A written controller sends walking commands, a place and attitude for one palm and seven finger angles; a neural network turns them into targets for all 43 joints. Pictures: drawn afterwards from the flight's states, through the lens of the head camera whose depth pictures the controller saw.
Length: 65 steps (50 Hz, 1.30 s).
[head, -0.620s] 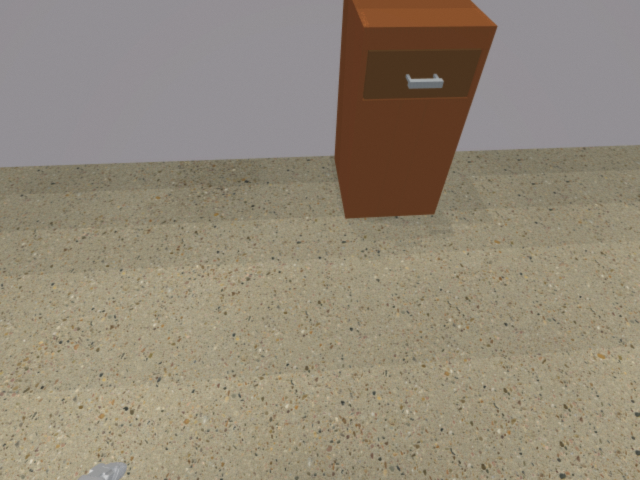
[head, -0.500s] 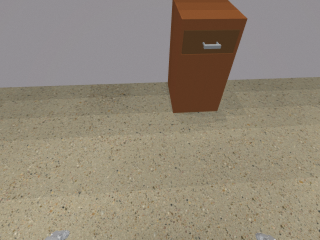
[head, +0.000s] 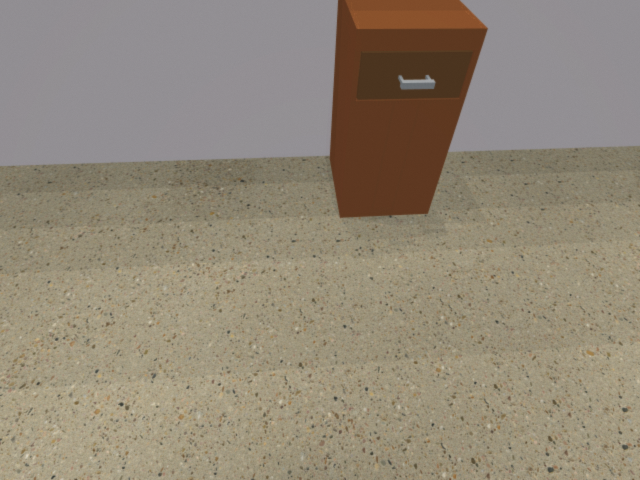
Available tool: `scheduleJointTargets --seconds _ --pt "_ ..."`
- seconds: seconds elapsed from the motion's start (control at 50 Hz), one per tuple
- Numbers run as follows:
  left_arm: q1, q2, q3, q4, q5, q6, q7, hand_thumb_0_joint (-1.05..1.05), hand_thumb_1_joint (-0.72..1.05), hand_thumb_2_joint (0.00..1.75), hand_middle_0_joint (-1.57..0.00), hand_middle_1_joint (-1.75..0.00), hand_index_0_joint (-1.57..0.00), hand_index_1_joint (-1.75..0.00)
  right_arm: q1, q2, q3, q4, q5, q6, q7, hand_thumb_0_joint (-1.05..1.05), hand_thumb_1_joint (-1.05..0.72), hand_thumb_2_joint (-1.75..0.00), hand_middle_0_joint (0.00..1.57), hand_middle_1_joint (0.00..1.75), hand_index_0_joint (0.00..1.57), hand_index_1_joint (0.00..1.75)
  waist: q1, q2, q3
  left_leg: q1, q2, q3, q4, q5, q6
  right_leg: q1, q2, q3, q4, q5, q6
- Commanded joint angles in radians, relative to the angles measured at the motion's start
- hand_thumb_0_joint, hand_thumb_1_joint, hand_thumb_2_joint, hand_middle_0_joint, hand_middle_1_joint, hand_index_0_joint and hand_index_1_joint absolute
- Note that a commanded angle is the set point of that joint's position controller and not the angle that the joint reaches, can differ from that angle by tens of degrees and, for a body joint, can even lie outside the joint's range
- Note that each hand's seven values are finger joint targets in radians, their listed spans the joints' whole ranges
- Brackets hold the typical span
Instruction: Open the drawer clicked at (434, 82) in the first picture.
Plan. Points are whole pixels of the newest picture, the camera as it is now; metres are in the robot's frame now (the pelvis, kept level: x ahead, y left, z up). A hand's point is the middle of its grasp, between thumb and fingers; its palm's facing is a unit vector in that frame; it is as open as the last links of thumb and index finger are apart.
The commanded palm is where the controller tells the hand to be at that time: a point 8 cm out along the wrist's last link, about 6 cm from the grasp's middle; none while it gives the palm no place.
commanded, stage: stand and wait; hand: left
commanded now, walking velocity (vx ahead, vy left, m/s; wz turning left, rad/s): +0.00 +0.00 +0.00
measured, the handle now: (415, 81) +1.31 -0.25 -0.12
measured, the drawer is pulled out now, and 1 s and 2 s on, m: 0.00 0.00 0.00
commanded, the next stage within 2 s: look at it before walking up in 0.20 s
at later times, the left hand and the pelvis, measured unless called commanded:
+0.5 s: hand out of the picture +0.08 +0.24 -0.15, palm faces -0.04 -0.94 -0.33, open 7.3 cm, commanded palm none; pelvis -0.01 +0.00 +0.00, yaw +0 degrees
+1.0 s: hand out of the picture +0.07 +0.25 -0.16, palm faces -0.03 -0.94 -0.33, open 7.3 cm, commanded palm none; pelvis +0.00 +0.00 +0.00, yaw -1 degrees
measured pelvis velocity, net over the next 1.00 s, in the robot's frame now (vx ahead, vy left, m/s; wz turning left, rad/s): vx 0.00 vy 0.00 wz -0.01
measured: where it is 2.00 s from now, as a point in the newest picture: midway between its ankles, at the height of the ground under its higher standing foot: outside the picture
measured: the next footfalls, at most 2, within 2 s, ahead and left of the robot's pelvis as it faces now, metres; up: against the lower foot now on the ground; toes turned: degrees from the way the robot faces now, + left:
left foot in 1.72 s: +0.02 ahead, +0.12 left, +0.00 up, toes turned -21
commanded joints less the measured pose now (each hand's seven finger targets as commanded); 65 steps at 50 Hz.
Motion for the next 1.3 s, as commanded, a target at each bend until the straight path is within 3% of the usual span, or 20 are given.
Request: scheduleJointTargets --seconds 0.0,0.28,0.58,0.92,0.94,1.0,1.08,1.14,1.18,1.2,1.22,1.24,1.26,1.28 --pt "-0.055 0.202 0.038 -0.064 -0.005 -0.030 0.018 0.00 0.90 0.90 -0.20 -0.30 -0.20 -0.30 -0.062 -0.201 -0.034 -0.062 -0.004 -0.030 -0.014 0.00 -0.90 -0.90 0.20 0.30 0.20 0.30 0.001 0.015 -0.072 0.001 0.104 -0.082 -0.078 0.111 0.041 0.000 -0.116 0.112 -0.090 0.100 -0.033" --pt "-0.062 0.201 0.037 -0.055 -0.002 -0.030 0.017 0.00 0.90 0.90 -0.20 -0.30 -0.20 -0.30 -0.057 -0.202 -0.033 -0.046 -0.002 -0.032 -0.012 0.00 -0.90 -0.90 0.20 0.30 0.20 0.30 0.003 0.006 -0.054 -0.004 0.108 -0.088 -0.098 0.100 0.040 -0.011 -0.114 0.113 -0.103 0.077 -0.029" --pt "-0.053 0.202 0.037 -0.054 -0.002 -0.034 0.018 0.00 0.90 0.90 -0.20 -0.30 -0.20 -0.30 -0.063 -0.201 -0.034 -0.048 -0.001 -0.034 -0.012 0.00 -0.90 -0.90 0.20 0.30 0.20 0.30 0.001 0.014 -0.088 0.030 0.113 -0.083 -0.090 0.154 0.038 0.007 -0.118 0.111 -0.101 0.147 -0.029" --pt "-0.051 0.203 0.038 -0.048 -0.001 -0.032 0.017 0.00 0.90 0.90 -0.20 -0.30 -0.20 -0.30 -0.067 -0.206 -0.033 -0.043 -0.001 -0.032 -0.015 0.00 -0.90 -0.90 0.20 0.30 0.20 0.30 0.002 0.016 -0.065 0.041 0.118 -0.075 -0.102 0.156 0.035 0.002 -0.115 0.115 -0.114 0.163 -0.029" --pt "-0.053 0.200 0.040 -0.054 -0.001 -0.027 0.016 0.00 0.90 0.90 -0.20 -0.30 -0.20 -0.30 -0.057 -0.201 -0.034 -0.046 -0.002 -0.031 -0.017 0.00 -0.90 -0.90 0.20 0.30 0.20 0.30 -0.001 0.013 -0.066 0.048 0.120 -0.065 -0.086 0.163 0.033 -0.009 -0.112 0.120 -0.102 0.185 -0.030" --pt "0.008 0.095 0.028 -0.065 -0.001 0.007 0.021 0.00 0.90 0.90 -0.20 -0.30 -0.20 -0.30 0.010 -0.086 -0.024 -0.054 -0.004 -0.009 -0.023 0.00 -0.90 -0.90 0.20 0.30 0.20 0.30 -0.006 0.006 -0.062 0.041 0.126 -0.014 -0.025 0.160 0.015 -0.063 -0.103 0.136 -0.038 0.239 -0.017" --pt "0.032 0.091 0.048 -0.124 0.005 0.029 0.014 0.00 0.90 0.90 -0.20 -0.30 -0.20 -0.30 0.029 -0.104 -0.050 -0.110 -0.006 0.007 -0.032 0.00 -0.90 -0.90 0.20 0.30 0.20 0.30 -0.007 0.031 -0.048 0.004 0.166 -0.013 0.006 0.109 0.033 -0.148 -0.063 0.141 0.069 0.218 -0.019" --pt "0.052 0.066 0.057 -0.162 0.006 0.036 0.006 0.00 0.90 0.90 -0.20 -0.30 -0.20 -0.30 0.021 -0.121 -0.069 -0.153 -0.008 0.009 -0.033 0.00 -0.90 -0.90 0.20 0.30 0.20 0.30 -0.001 0.121 -0.050 -0.029 0.243 -0.058 -0.025 0.083 0.078 -0.195 -0.010 0.092 0.222 0.124 -0.004" --pt "0.079 0.037 0.064 -0.179 0.007 0.042 0.000 0.00 0.90 0.90 -0.20 -0.30 -0.20 -0.30 0.006 -0.124 -0.080 -0.175 -0.008 0.004 -0.031 0.00 -0.90 -0.90 0.20 0.30 0.20 0.30 0.013 0.209 -0.059 -0.061 0.332 -0.088 -0.050 0.182 0.145 -0.203 0.010 0.014 0.395 -0.161 0.015" --pt "0.098 0.025 0.070 -0.187 0.006 0.045 -0.002 0.00 0.90 0.90 -0.20 -0.30 -0.20 -0.30 -0.013 -0.120 -0.083 -0.188 -0.010 0.003 -0.031 0.00 -0.90 -0.90 0.20 0.30 0.20 0.30 0.023 0.223 -0.051 -0.092 0.358 -0.079 -0.039 0.216 0.165 -0.187 -0.012 0.006 0.429 -0.231 0.017" --pt "0.128 0.018 0.076 -0.188 0.006 0.042 -0.004 0.00 0.90 0.90 -0.20 -0.30 -0.20 -0.30 -0.035 -0.114 -0.086 -0.200 -0.012 0.003 -0.032 0.00 -0.90 -0.90 0.20 0.30 0.20 0.30 0.045 0.192 -0.052 -0.120 0.352 -0.047 0.022 0.249 0.152 -0.138 -0.031 0.013 0.374 -0.217 0.012" --pt "0.184 0.013 0.081 -0.178 0.009 0.034 -0.006 0.00 0.90 0.90 -0.20 -0.30 -0.20 -0.30 -0.049 -0.109 -0.088 -0.208 -0.014 0.007 -0.031 0.00 -0.90 -0.90 0.20 0.30 0.20 0.30 0.071 0.141 -0.058 -0.149 0.307 0.019 0.137 0.232 0.108 -0.074 -0.030 0.000 0.250 -0.115 0.009" --pt "0.221 0.065 0.091 -0.172 0.018 0.020 -0.003 0.00 0.90 0.90 -0.20 -0.30 -0.20 -0.30 -0.037 -0.078 -0.087 -0.216 -0.009 0.016 -0.027 0.00 -0.90 -0.90 0.20 0.30 0.20 0.30 0.082 -0.053 -0.063 -0.224 0.196 0.110 0.367 0.081 0.028 -0.023 -0.093 0.123 0.051 0.106 -0.017" --pt "0.223 0.161 0.110 -0.186 0.025 0.005 0.013 0.00 0.90 0.90 -0.20 -0.30 -0.20 -0.30 -0.017 0.014 -0.071 -0.255 -0.003 0.018 -0.021 0.00 -0.90 -0.90 0.20 0.30 0.20 0.30 0.062 -0.350 -0.040 -0.458 0.030 0.142 0.621 -0.331 -0.044 0.018 -0.346 0.541 -0.108 0.339 -0.123"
